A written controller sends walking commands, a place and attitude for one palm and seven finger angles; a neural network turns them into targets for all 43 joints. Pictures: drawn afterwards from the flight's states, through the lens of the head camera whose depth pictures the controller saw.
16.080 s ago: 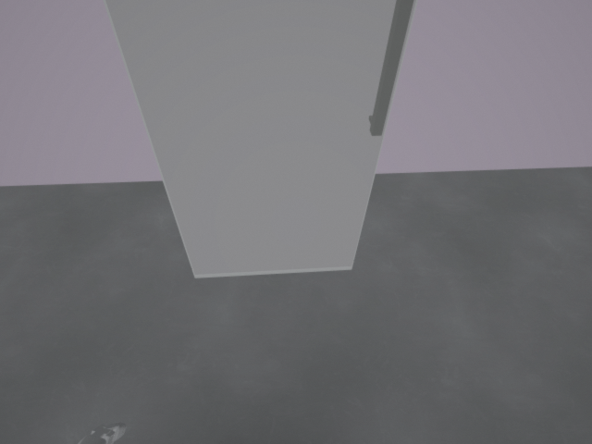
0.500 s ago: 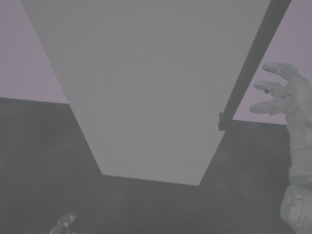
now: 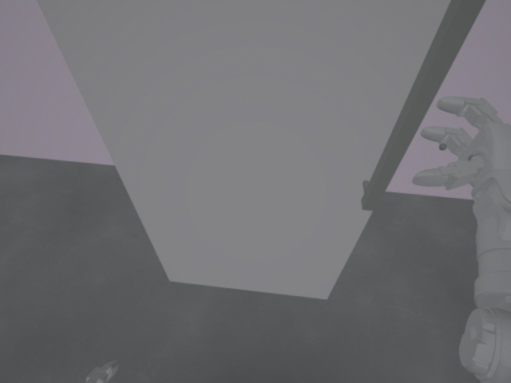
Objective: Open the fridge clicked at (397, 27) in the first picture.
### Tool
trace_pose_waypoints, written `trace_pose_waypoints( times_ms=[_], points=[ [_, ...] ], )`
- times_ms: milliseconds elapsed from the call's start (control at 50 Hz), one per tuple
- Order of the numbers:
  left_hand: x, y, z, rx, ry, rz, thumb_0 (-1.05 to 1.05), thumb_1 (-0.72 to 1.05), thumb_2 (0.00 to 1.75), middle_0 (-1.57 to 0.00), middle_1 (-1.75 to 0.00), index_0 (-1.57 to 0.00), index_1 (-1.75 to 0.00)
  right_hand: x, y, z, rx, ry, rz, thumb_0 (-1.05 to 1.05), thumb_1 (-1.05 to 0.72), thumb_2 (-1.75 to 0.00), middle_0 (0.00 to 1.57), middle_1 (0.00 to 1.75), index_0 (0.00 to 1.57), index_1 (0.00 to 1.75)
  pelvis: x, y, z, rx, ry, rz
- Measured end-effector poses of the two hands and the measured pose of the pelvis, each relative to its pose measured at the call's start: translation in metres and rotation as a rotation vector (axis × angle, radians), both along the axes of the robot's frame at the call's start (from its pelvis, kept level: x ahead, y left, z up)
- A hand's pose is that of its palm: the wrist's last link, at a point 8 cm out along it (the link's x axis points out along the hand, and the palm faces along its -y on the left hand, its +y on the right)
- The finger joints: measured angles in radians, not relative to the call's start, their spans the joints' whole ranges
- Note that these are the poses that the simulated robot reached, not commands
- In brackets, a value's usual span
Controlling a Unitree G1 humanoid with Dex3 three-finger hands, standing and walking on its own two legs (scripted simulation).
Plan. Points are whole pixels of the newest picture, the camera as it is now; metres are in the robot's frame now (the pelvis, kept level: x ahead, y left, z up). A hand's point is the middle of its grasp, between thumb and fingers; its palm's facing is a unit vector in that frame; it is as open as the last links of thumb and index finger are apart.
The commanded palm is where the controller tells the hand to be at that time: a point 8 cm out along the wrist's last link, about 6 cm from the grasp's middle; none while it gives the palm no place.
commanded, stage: feel for the door with the fingertips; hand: right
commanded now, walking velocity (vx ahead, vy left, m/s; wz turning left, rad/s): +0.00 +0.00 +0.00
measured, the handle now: (406, 111) +0.50 -0.17 +0.19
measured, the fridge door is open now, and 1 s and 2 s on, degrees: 0 0 0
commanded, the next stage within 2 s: slide the fingers in behind the handle in 0.74 s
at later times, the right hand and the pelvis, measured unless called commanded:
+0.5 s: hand (427, 144) +0.44 -0.20 +0.17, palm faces +0.09 +1.00 -0.02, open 14.0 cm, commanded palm +0.42 -0.25 +0.17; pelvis -0.01 +0.01 +0.00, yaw +0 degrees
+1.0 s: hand (426, 135) +0.46 -0.20 +0.18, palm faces +0.05 +1.00 +0.00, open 13.4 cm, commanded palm +0.43 -0.25 +0.17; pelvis -0.02 +0.00 +0.00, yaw +0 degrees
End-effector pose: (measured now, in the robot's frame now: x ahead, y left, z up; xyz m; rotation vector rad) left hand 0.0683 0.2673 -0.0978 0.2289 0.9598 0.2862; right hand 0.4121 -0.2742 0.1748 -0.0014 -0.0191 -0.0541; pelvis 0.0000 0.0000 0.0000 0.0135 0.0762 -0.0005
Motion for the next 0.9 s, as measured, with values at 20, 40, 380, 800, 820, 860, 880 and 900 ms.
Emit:
trace_pose_waypoints(
  times_ms=[20, 40, 380, 800, 820, 860, 880, 900],
  points=[
    [-0.001, 0.001, 0.000, 0.001, 0.001, 0.002, 0.01, 0.90, 0.90, -0.20, -0.30, -0.20, -0.30, 0.000, 0.003, 0.001, 0.004, -0.006, 0.007, -0.01, 0.50, -0.30, 0.30, 1.20, 0.29, 1.20, 0.000, 0.000, 0.000, 0.000, -0.001, -0.001],
    [-0.001, 0.001, 0.000, 0.001, 0.001, 0.003, 0.01, 0.90, 0.90, -0.20, -0.30, -0.20, -0.30, 0.000, 0.005, 0.001, 0.007, -0.003, 0.013, -0.01, 0.50, -0.30, 0.30, 1.20, 0.29, 1.20, 0.000, 0.001, 0.000, 0.000, -0.002, -0.003],
    [0.009, -0.006, 0.000, -0.036, -0.059, -0.006, 0.01, 0.90, 0.90, -0.20, -0.30, -0.20, -0.30, 0.004, 0.029, -0.003, 0.009, 0.042, -0.016, -0.01, 0.50, -0.30, 0.31, 1.20, 0.30, 1.20, -0.004, 0.005, 0.000, -0.005, -0.012, 0.006],
    [-0.023, 0.004, -0.005, -0.007, 0.028, 0.007, 0.01, 0.90, 0.90, -0.20, -0.30, -0.20, -0.30, 0.019, 0.024, 0.002, -0.006, 0.037, -0.014, -0.01, 0.50, -0.30, 0.32, 1.21, 0.33, 1.24, -0.010, 0.002, -0.002, -0.003, 0.018, -0.004],
    [-0.025, 0.003, -0.006, -0.007, 0.035, 0.007, 0.01, 0.90, 0.90, -0.20, -0.30, -0.20, -0.30, 0.019, 0.023, 0.002, -0.006, 0.036, -0.013, -0.01, 0.50, -0.30, 0.33, 1.22, 0.33, 1.24, -0.010, 0.002, -0.002, -0.003, 0.019, -0.005],
    [-0.029, 0.002, -0.007, -0.006, 0.049, 0.006, 0.01, 0.90, 0.90, -0.20, -0.30, -0.20, -0.30, 0.021, 0.022, 0.002, -0.005, 0.037, -0.008, -0.01, 0.50, -0.30, 0.34, 1.23, 0.35, 1.25, -0.012, 0.002, -0.003, -0.002, 0.021, -0.008],
    [-0.032, 0.002, -0.007, -0.006, 0.055, 0.005, 0.01, 0.90, 0.90, -0.20, -0.30, -0.20, -0.30, 0.022, 0.021, 0.003, -0.005, 0.039, -0.006, -0.01, 0.50, -0.30, 0.35, 1.24, 0.36, 1.26, -0.013, 0.002, -0.003, -0.002, 0.023, -0.011],
    [-0.034, 0.001, -0.007, -0.005, 0.062, 0.004, 0.01, 0.90, 0.90, -0.20, -0.30, -0.20, -0.30, 0.023, 0.020, 0.003, -0.005, 0.040, -0.004, -0.01, 0.50, -0.30, 0.36, 1.25, 0.37, 1.26, -0.014, 0.002, -0.003, -0.002, 0.026, -0.012]
  ],
)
